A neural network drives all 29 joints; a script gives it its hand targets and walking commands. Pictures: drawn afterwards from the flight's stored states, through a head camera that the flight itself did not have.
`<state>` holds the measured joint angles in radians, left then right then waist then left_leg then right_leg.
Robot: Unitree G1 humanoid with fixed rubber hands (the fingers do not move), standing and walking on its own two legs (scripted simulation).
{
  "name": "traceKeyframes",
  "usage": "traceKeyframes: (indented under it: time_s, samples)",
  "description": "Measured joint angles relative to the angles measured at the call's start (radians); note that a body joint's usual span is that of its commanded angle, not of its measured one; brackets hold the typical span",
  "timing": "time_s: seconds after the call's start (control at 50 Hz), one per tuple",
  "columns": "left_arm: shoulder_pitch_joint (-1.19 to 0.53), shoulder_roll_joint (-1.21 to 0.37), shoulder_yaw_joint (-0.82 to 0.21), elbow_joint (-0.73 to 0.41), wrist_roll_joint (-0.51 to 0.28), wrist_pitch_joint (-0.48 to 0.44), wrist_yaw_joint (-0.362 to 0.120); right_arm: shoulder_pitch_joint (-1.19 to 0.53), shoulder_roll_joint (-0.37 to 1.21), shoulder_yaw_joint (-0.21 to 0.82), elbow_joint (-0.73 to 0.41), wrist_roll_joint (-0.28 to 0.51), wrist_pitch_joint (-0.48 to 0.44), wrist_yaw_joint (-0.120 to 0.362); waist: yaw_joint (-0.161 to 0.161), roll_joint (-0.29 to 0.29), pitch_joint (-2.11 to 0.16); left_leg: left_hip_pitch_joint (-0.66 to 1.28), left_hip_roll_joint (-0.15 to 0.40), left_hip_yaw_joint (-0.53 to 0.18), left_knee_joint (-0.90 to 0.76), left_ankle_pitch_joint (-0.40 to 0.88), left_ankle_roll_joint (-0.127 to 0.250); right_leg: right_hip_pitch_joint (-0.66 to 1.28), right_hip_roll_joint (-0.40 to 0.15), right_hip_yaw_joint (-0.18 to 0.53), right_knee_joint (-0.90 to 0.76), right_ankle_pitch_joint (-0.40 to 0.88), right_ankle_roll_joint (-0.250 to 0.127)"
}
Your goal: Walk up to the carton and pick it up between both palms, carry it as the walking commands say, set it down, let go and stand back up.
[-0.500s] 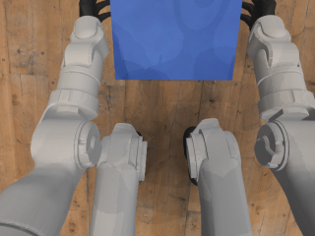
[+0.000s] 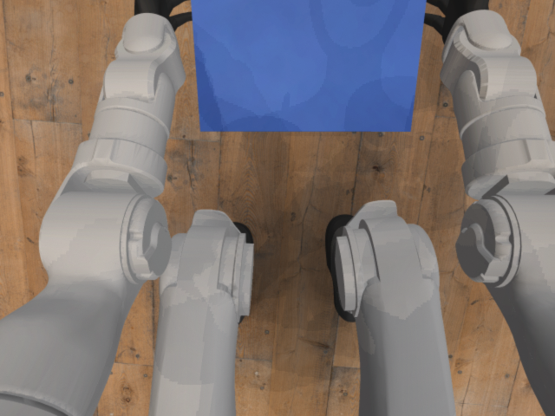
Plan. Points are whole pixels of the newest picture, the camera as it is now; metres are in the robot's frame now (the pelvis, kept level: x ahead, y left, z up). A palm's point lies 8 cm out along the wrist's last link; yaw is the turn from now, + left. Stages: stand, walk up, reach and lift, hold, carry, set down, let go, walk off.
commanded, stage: set down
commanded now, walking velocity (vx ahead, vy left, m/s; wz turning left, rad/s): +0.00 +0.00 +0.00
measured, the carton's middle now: (302, 22) +0.55 -0.04 -0.25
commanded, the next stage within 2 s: none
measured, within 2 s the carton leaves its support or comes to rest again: rests again in 0.44 s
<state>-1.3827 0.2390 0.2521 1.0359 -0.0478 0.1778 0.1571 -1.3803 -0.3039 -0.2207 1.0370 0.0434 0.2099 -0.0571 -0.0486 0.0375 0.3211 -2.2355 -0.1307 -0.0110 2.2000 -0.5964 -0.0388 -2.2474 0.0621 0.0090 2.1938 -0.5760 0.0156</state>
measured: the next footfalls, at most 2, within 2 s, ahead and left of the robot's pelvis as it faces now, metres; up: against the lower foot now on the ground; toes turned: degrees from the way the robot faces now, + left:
none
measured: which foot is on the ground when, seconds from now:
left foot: down 0.00-1.00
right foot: down 0.00-1.00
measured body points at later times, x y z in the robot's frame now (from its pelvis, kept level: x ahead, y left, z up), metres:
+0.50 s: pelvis +0.01 +0.00 -0.01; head +0.37 -0.02 +0.25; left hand +0.56 +0.13 -0.18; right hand +0.54 -0.21 -0.18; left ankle +0.11 +0.11 -0.34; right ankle +0.11 -0.11 -0.34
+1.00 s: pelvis +0.01 +0.00 -0.01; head +0.37 -0.02 +0.24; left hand +0.56 +0.13 -0.19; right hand +0.54 -0.21 -0.20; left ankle +0.11 +0.11 -0.34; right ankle +0.11 -0.11 -0.34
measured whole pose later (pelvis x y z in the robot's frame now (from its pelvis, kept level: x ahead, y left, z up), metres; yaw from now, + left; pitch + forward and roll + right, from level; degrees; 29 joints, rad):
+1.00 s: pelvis +0.01 +0.00 -0.01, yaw +0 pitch +35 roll +1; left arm -1.41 0.25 0.29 1.05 -0.02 0.12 0.08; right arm -1.40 -0.30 -0.30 1.04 0.01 0.14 0.00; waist -0.05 0.04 0.38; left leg -2.24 -0.10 0.01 2.26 -0.63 -0.02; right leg -2.25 0.02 -0.01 2.26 -0.62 -0.01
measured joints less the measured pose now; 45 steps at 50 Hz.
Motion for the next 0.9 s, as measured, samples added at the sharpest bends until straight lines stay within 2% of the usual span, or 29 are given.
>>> traceKeyframes:
  time_s: [0.28, 0.3, 0.64, 0.9]
  samples:
    - [-0.021, 0.005, 0.02, 0.017, 0.021, -0.007, -0.033, -0.018, -0.01, -0.029, 0.018, -0.021, -0.009, 0.032, 0.002, -0.002, 0.019, -0.003, 0.014, 0.01, 0.018, -0.004, 0.011, -0.003, -0.011, -0.003, 0.017, -0.004, -0.005]
    - [-0.022, 0.004, 0.019, 0.016, 0.02, -0.009, -0.045, -0.019, -0.008, -0.029, 0.017, -0.019, -0.012, 0.045, 0.002, -0.003, 0.02, -0.003, 0.015, 0.011, 0.019, -0.005, 0.011, -0.003, -0.011, -0.003, 0.019, -0.005, -0.005]
    - [-0.014, -0.005, 0.051, -0.016, 0.033, -0.036, -0.061, -0.011, -0.001, -0.069, -0.01, -0.033, -0.039, 0.057, 0.002, -0.005, 0.041, -0.007, 0.03, 0.02, 0.046, -0.038, 0.022, -0.008, -0.026, -0.009, 0.046, -0.038, -0.014]
    - [-0.019, 0.006, 0.045, 0.002, 0.028, -0.046, -0.076, -0.005, 0.002, -0.077, -0.014, -0.036, -0.052, 0.062, 0.0, 0.0, 0.049, -0.008, 0.033, 0.021, 0.063, -0.042, 0.021, -0.009, -0.034, -0.014, 0.066, -0.044, -0.021]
